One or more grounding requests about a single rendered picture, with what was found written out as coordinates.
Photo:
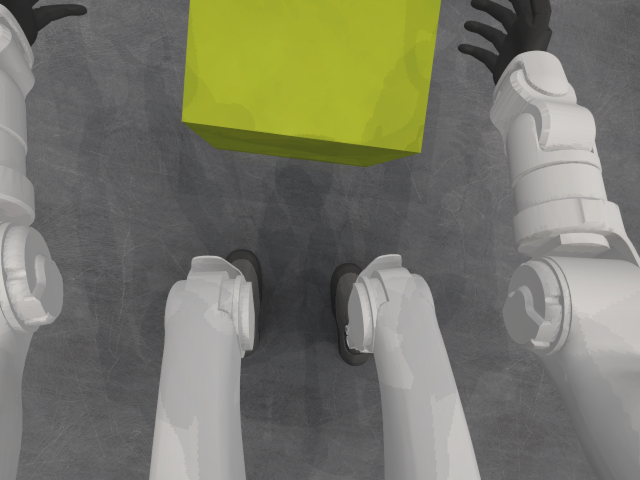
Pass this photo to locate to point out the left robot shin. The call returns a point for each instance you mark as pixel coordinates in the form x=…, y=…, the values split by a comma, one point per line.
x=198, y=264

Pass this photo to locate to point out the carton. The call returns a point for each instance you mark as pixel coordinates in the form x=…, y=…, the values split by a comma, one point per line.
x=337, y=81

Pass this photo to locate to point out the robot right forearm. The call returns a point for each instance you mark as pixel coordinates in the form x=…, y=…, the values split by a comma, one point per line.
x=555, y=172

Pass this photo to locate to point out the left robot upper arm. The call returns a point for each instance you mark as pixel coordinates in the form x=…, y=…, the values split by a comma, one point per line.
x=31, y=295

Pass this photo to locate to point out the robot shin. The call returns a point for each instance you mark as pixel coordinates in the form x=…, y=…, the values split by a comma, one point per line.
x=198, y=264
x=380, y=263

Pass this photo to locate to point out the right robot upper arm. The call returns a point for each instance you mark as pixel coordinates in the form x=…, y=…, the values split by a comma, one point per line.
x=581, y=319

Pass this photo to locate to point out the robot left forearm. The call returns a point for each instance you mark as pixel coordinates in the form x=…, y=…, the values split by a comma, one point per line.
x=17, y=202

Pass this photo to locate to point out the right robot shin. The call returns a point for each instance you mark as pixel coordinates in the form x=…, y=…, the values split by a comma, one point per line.
x=380, y=263

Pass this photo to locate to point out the right robot hand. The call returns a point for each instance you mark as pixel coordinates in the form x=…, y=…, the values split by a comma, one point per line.
x=527, y=30

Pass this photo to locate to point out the left robot hand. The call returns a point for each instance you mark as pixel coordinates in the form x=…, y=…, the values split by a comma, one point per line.
x=33, y=20

